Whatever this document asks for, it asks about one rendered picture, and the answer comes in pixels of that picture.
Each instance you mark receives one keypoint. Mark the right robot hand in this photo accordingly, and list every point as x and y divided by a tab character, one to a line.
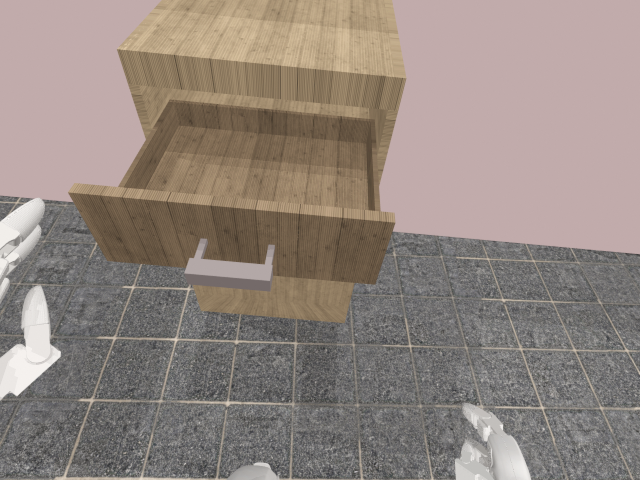
501	460

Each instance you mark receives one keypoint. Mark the cabinet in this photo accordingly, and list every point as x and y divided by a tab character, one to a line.
331	57

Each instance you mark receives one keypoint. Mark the left robot hand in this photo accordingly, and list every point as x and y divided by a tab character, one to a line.
20	366

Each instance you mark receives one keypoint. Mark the handle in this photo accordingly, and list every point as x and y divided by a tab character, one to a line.
229	274

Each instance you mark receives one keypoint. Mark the drawer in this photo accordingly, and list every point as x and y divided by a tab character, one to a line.
243	178

